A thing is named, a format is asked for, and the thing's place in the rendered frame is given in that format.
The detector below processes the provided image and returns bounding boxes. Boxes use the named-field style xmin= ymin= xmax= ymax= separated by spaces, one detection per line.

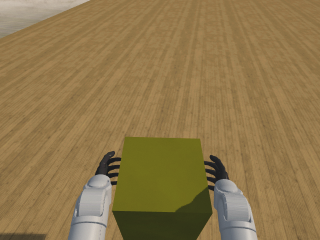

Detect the carton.
xmin=112 ymin=136 xmax=213 ymax=240

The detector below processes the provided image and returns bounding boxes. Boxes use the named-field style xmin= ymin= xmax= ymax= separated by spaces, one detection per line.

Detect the left robot hand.
xmin=95 ymin=151 xmax=121 ymax=186

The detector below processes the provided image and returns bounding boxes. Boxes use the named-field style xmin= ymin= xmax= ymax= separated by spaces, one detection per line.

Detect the right robot hand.
xmin=204 ymin=155 xmax=230 ymax=191

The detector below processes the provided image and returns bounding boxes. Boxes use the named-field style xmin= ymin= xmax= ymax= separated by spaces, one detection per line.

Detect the left robot forearm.
xmin=68 ymin=174 xmax=112 ymax=240

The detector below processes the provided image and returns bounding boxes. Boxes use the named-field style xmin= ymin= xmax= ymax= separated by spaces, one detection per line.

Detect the right robot forearm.
xmin=213 ymin=179 xmax=258 ymax=240

